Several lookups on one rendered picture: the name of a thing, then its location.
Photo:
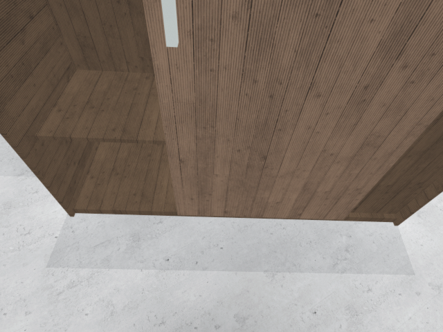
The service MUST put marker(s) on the handle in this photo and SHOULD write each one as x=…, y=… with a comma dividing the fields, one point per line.
x=170, y=22

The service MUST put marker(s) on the wardrobe door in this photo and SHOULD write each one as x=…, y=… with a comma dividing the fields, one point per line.
x=292, y=108
x=419, y=167

